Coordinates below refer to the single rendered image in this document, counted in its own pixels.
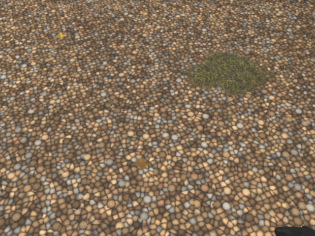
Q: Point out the robot right hand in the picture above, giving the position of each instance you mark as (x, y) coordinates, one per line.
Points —
(294, 231)

